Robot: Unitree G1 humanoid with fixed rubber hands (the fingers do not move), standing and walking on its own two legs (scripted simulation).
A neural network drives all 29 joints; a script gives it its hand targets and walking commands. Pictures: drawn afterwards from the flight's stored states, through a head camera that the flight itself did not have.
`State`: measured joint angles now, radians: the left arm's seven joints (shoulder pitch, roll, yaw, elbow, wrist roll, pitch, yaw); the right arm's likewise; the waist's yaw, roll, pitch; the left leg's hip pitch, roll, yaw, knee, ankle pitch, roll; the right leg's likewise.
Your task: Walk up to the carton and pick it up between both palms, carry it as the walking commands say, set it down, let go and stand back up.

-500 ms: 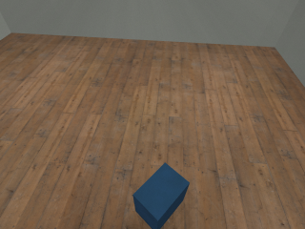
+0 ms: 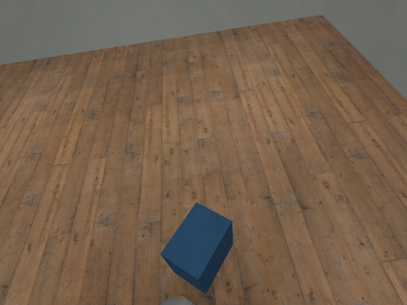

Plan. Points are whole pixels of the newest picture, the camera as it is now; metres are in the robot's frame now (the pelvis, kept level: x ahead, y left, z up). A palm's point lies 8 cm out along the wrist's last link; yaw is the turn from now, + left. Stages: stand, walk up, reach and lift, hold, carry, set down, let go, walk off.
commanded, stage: walk up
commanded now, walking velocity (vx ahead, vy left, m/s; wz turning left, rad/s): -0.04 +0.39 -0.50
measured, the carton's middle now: (201, 248) +0.45 +0.12 -0.63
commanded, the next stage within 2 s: none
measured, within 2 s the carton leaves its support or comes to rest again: neither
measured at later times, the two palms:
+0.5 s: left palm out of the picture -0.03 +0.43 -0.11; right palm out of the picture +0.09 -0.14 -0.13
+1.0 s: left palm (44, 236) +0.30 +0.46 -0.11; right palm out of the picture -0.08 +0.14 -0.14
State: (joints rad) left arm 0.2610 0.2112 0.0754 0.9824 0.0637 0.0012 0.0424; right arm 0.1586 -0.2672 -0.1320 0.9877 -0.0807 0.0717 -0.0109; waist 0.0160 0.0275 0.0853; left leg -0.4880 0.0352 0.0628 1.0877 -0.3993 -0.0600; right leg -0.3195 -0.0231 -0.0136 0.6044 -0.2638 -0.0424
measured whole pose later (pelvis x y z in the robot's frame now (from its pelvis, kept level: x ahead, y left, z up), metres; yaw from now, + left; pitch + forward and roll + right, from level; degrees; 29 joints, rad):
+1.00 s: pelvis +0.08 +0.31 +0.01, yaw -24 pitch +2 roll -1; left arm 0.10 0.20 0.02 0.86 -0.02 0.05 0.04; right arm 0.40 -0.17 -0.03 1.06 -0.02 0.02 -0.03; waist -0.08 0.04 0.03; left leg -0.19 -0.07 0.17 0.40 -0.26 0.13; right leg -0.24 0.02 -0.06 0.64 -0.45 0.01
